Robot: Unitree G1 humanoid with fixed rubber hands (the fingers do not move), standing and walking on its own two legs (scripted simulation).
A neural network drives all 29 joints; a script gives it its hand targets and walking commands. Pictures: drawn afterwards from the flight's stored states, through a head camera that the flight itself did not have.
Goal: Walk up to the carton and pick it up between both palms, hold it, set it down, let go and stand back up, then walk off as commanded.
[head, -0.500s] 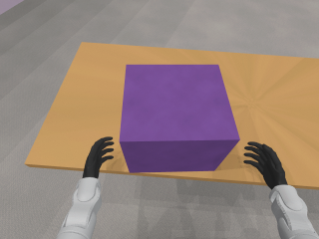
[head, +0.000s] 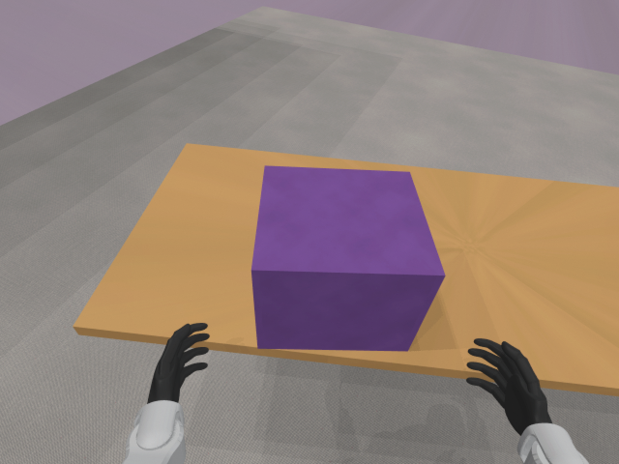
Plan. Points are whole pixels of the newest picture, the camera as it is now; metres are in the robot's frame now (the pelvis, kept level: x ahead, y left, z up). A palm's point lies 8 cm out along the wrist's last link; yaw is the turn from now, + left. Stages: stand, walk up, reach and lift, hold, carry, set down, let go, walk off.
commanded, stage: set down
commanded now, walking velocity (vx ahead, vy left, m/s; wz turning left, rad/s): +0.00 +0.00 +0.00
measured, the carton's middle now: (335, 257) +0.46 -0.01 -0.01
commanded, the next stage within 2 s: let go in 1.28 s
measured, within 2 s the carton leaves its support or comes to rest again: neither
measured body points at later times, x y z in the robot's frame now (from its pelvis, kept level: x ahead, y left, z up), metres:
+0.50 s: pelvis -0.02 +0.00 +0.00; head -0.01 +0.02 +0.45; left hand +0.20 +0.20 -0.04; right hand +0.20 -0.24 -0.03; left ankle +0.00 +0.12 -0.75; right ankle +0.02 -0.10 -0.75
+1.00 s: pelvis +0.03 +0.00 +0.00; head +0.04 +0.02 +0.45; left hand +0.19 +0.21 -0.06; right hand +0.19 -0.23 -0.05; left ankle +0.00 +0.12 -0.75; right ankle +0.02 -0.10 -0.75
